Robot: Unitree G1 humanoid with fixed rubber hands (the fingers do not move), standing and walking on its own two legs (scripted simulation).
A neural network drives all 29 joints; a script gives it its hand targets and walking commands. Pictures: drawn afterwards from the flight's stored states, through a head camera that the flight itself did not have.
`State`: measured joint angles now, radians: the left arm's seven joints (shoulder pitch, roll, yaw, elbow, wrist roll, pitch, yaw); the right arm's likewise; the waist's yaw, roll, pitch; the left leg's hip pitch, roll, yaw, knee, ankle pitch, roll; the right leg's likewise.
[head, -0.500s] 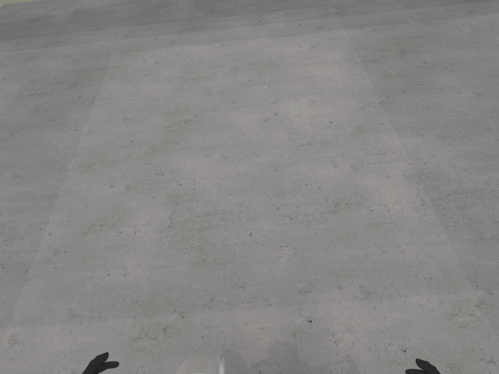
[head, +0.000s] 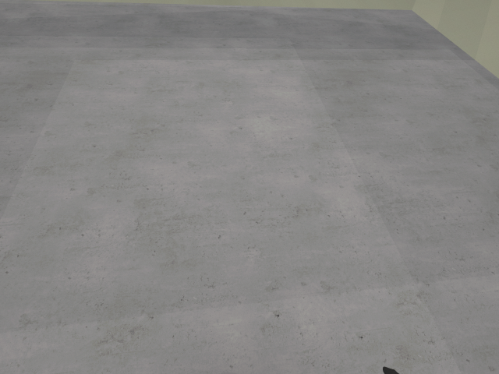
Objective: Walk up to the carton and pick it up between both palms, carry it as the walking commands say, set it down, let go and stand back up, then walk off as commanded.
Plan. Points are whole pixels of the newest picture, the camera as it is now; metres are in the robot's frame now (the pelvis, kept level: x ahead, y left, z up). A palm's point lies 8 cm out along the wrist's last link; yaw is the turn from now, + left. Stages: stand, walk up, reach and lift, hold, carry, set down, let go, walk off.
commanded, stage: stand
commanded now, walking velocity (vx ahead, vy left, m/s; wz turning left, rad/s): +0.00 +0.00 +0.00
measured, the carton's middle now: out of the picture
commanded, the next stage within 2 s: none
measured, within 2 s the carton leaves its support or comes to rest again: neither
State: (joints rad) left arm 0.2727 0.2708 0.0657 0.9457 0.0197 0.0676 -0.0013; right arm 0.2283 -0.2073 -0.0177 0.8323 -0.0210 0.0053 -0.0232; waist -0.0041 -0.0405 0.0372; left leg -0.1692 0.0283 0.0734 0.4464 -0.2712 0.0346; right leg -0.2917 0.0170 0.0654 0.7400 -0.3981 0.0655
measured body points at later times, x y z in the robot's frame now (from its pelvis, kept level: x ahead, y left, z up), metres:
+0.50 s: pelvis -0.03 -0.03 +0.00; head -0.02 -0.03 +0.45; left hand +0.00 +0.21 -0.15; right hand -0.03 -0.27 -0.15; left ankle -0.02 +0.09 -0.74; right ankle -0.04 -0.13 -0.74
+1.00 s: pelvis -0.02 -0.02 +0.00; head -0.02 -0.02 +0.45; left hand -0.05 +0.19 -0.16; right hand -0.05 -0.24 -0.16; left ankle -0.02 +0.09 -0.74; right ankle -0.04 -0.14 -0.74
